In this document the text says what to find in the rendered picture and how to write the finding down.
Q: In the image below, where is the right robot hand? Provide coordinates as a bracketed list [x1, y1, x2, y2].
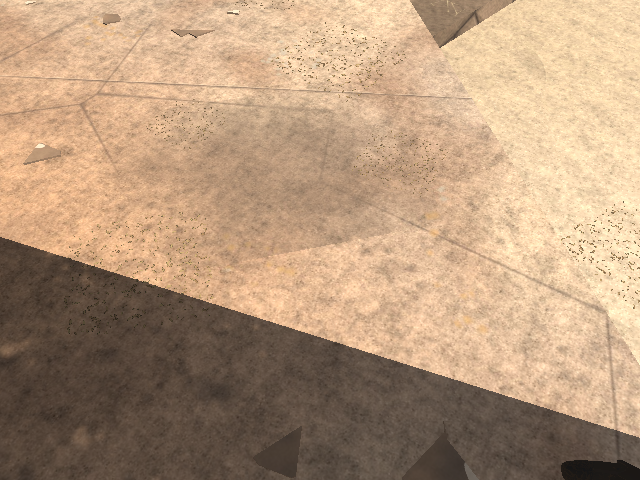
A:
[561, 460, 640, 480]

